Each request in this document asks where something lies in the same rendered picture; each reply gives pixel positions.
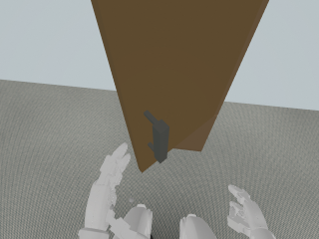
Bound handle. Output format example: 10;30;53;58
144;110;169;163

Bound cupboard door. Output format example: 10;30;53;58
91;0;263;173

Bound robot right forearm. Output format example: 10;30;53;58
249;228;276;239

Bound left robot thigh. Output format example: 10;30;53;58
113;206;153;239

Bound robot thigh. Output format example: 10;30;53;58
179;216;216;239
113;206;153;239

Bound right robot thigh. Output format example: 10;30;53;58
179;216;216;239

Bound robot right hand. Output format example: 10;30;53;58
227;184;268;238

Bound robot left hand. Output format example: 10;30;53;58
84;142;149;239

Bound robot left forearm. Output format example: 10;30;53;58
78;227;110;239

